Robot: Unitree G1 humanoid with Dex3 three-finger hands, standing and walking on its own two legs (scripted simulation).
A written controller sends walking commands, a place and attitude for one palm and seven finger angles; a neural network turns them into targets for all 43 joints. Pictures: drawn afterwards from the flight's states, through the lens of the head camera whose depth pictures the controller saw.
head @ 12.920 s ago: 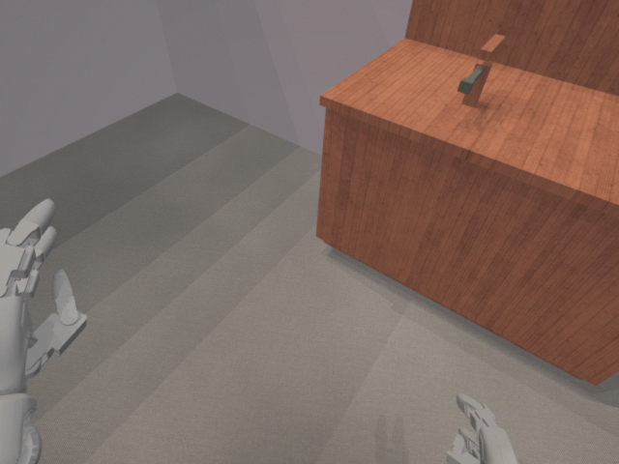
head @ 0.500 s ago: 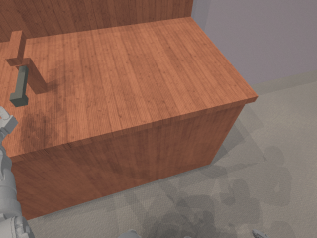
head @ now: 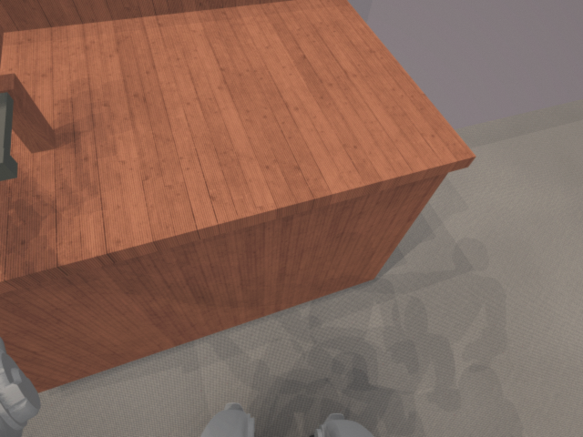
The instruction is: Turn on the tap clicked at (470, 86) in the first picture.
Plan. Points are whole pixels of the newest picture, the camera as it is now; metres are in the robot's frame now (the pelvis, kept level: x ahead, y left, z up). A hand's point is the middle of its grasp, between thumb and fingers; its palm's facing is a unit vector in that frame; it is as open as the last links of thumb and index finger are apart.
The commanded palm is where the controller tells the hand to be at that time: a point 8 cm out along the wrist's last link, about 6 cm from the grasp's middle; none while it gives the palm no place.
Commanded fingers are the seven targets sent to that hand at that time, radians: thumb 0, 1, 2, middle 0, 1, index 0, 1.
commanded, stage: reach beside the lever's end, fingers flat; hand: left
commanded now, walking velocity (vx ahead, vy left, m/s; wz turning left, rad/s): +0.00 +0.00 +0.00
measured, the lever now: out of the picture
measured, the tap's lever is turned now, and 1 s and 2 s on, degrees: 0 3 28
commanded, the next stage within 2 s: push the lever round in 0.18 s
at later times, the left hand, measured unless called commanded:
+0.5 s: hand out of the picture +0.38 +0.38 +0.10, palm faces +0.57 -0.82 -0.07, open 7.8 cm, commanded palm +0.34 +0.40 +0.10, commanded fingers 0.00 0.90 0.90 -0.15 -0.15 -0.15 -0.15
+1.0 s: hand (8, 192) +0.39 +0.35 +0.10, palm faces +0.58 -0.81 -0.07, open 7.7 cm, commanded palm +0.34 +0.38 +0.10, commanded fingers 0.00 0.90 0.90 -0.15 -0.15 -0.15 -0.15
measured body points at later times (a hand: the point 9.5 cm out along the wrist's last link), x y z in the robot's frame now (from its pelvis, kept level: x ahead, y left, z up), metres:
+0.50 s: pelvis +0.01 -0.01 +0.01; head +0.08 +0.01 +0.45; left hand +0.34 +0.42 +0.10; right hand +0.09 -0.27 -0.11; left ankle +0.02 +0.09 -0.69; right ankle +0.01 -0.11 -0.69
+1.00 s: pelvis +0.00 -0.02 +0.00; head +0.07 +0.00 +0.45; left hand +0.35 +0.39 +0.10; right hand +0.07 -0.29 -0.11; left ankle +0.02 +0.09 -0.69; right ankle +0.01 -0.11 -0.69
